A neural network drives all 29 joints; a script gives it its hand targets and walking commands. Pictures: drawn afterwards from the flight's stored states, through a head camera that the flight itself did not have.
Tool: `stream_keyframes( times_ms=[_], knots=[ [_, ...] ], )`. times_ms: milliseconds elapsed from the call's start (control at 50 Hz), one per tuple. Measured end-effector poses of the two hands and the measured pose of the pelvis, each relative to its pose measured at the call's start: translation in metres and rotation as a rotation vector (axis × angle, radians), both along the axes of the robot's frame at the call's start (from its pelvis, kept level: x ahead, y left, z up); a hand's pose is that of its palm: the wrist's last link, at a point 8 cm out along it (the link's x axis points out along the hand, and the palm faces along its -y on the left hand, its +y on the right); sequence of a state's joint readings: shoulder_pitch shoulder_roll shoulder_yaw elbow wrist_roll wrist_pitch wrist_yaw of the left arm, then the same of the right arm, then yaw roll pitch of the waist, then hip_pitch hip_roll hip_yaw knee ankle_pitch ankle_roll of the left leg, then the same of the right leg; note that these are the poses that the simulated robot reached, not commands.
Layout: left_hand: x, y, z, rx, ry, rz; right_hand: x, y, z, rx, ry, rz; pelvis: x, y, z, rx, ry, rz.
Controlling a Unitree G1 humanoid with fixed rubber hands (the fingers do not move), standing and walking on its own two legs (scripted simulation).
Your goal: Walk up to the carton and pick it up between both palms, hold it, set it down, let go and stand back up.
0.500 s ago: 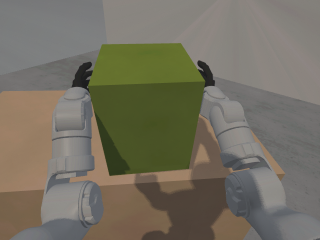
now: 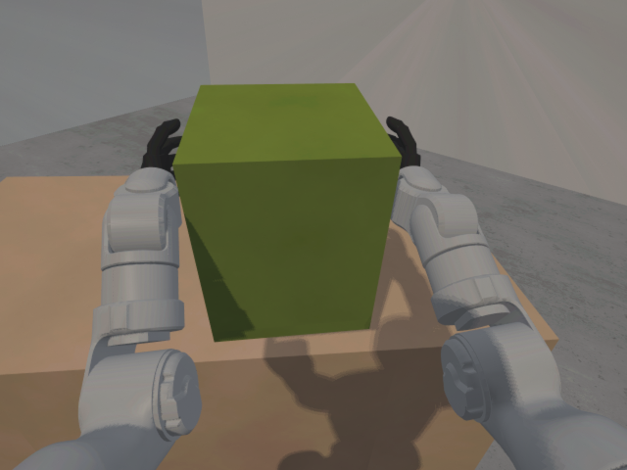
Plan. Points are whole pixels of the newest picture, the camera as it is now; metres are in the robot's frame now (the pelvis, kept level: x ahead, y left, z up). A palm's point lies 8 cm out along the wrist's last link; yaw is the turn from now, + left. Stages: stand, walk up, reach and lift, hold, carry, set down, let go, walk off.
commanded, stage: hold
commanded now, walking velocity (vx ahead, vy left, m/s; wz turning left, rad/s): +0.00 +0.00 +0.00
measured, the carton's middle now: (286, 209) +0.37 +0.00 +0.22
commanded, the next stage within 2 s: none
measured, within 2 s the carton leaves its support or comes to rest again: neither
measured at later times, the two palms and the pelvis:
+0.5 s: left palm (161, 179) +0.36 +0.15 +0.26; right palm (403, 177) +0.36 -0.15 +0.26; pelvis +0.01 +0.00 +0.00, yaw +0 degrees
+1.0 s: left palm (161, 181) +0.36 +0.15 +0.26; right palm (404, 177) +0.36 -0.15 +0.27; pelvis +0.00 +0.00 +0.00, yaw +0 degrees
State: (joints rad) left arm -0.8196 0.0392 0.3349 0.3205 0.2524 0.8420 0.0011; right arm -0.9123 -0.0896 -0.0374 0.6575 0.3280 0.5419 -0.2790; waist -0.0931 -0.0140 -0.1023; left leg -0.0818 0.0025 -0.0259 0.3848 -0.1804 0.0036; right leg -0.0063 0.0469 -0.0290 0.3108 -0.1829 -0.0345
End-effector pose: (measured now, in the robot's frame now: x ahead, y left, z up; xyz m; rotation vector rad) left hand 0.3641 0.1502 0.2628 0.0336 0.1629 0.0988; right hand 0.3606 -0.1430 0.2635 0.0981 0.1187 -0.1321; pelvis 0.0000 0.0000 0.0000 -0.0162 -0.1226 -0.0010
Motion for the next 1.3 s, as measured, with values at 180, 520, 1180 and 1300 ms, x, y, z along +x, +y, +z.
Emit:
stream_keyframes(
  times_ms=[180,520,1180,1300],
  knots=[
    [0.0005,-0.0003,-0.0002,-0.002,0.000,0.000,0.0007,-0.0003,0.0011,0.000,0.001,0.000,0.0021,0.0010,0.0002,0.000,-0.006,0.001],
    [0.0009,-0.0026,0.0024,0.004,-0.014,0.002,0.0010,-0.0025,0.0005,0.011,-0.013,0.000,0.0054,0.0015,0.0001,-0.002,-0.002,-0.002],
    [-0.0002,-0.0025,0.0007,-0.002,0.011,0.001,-0.0002,-0.0025,0.0002,0.004,0.013,-0.001,0.0010,0.0004,0.0002,0.001,-0.006,-0.004],
    [-0.0001,-0.0007,-0.0016,0.000,0.005,0.003,0.0007,-0.0007,-0.0002,-0.009,0.008,0.003,0.0013,-0.0001,0.0002,0.000,0.003,-0.002]
  ],
)
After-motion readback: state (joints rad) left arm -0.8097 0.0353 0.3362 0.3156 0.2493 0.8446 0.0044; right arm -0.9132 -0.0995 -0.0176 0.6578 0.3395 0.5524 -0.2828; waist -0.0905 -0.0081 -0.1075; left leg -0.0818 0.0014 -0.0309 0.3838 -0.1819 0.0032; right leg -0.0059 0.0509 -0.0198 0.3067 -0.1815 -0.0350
